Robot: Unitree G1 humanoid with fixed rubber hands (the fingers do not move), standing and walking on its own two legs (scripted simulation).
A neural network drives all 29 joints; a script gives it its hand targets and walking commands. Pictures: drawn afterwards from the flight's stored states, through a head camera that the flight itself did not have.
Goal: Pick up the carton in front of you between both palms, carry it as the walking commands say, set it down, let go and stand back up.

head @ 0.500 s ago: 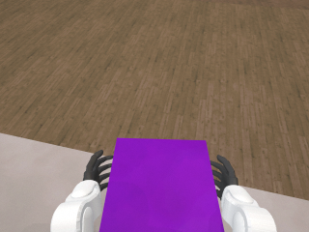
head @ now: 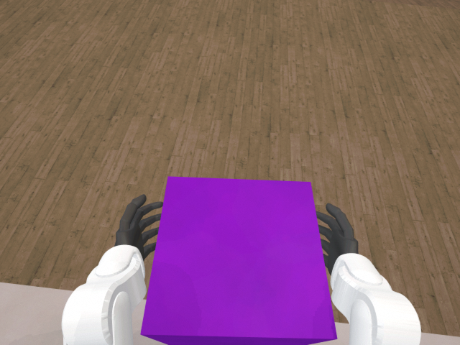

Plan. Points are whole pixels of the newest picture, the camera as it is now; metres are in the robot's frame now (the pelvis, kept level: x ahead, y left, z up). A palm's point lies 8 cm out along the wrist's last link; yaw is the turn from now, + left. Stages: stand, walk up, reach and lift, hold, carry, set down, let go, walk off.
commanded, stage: carry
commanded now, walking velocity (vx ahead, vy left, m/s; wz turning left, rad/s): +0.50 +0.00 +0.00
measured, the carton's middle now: (234, 271) +0.24 +0.00 +0.03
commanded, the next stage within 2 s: none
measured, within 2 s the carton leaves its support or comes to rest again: neither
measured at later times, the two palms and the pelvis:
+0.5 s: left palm (172, 92) +0.65 +0.14 +0.11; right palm (296, 96) +0.68 -0.16 +0.09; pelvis +0.31 -0.04 -0.01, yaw +3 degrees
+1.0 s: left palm (180, 20) +0.99 +0.16 +0.15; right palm (278, 28) +0.97 -0.14 +0.15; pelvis +0.64 +0.02 +0.03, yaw +1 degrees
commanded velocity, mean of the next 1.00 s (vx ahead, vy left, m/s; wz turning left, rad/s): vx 0.50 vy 0.00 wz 0.00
